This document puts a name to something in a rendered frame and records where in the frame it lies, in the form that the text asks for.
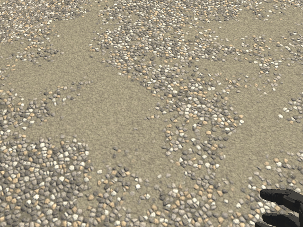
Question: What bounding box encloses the robot right hand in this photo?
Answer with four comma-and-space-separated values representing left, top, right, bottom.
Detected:
255, 188, 303, 227

